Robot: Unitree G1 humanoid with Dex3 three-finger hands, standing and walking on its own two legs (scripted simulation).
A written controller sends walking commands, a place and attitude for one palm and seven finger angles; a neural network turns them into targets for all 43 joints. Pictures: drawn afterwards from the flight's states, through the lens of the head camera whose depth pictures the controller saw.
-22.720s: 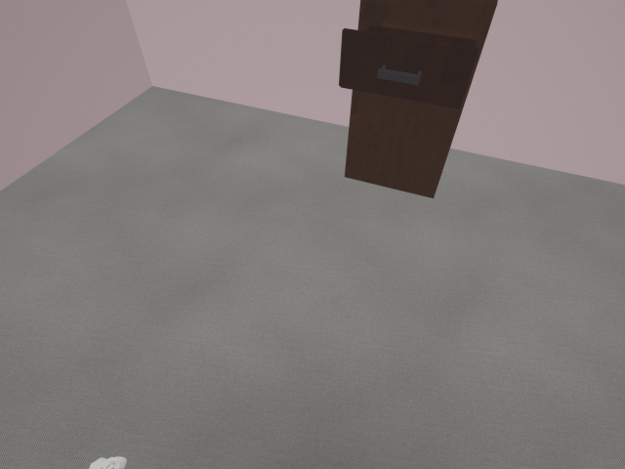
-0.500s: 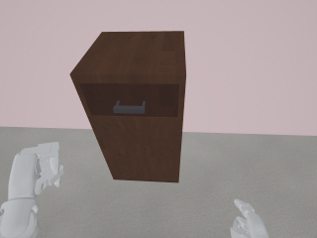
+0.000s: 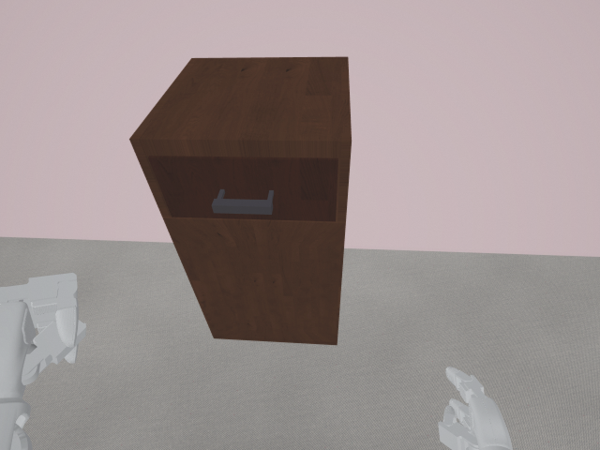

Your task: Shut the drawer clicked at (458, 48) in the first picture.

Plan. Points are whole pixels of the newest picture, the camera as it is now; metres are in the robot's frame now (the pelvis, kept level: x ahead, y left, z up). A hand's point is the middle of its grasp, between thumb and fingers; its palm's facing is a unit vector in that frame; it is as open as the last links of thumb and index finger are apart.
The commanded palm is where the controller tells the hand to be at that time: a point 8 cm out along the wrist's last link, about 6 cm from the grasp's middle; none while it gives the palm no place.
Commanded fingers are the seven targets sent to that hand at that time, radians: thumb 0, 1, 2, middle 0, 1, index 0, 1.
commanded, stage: step back with the hand held close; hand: left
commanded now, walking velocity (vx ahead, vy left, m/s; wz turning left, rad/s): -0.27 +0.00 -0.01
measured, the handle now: (244, 200) +0.63 +0.19 -0.05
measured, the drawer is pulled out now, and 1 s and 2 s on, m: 0.00 0.00 0.00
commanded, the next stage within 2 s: stop stepping back and stand still in 1.12 s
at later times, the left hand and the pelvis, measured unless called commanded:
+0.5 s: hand (31, 383) +0.14 +0.26 +0.16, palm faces +0.29 -0.82 -0.49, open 3.2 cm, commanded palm +0.07 +0.31 +0.17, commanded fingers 0.00 0.90 0.90 -1.40 -1.60 -1.40 -1.60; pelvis -0.06 +0.03 +0.00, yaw +0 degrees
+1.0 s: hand out of the picture +0.06 +0.29 +0.16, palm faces +0.40 -0.79 -0.46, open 3.2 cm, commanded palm -0.02 +0.32 +0.17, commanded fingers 0.00 0.90 0.90 -1.40 -1.60 -1.40 -1.60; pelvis -0.13 +0.03 -0.01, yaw +3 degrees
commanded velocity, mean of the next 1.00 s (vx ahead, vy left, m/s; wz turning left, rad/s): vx -0.31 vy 0.00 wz -0.03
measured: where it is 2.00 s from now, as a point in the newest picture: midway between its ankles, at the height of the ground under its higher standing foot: outside the picture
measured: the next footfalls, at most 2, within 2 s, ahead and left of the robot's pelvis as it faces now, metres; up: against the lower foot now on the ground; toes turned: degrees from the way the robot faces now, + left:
left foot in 0.88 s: -0.06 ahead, +0.13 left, +0.00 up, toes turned -2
right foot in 1.18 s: -0.21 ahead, -0.06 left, +0.00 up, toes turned +1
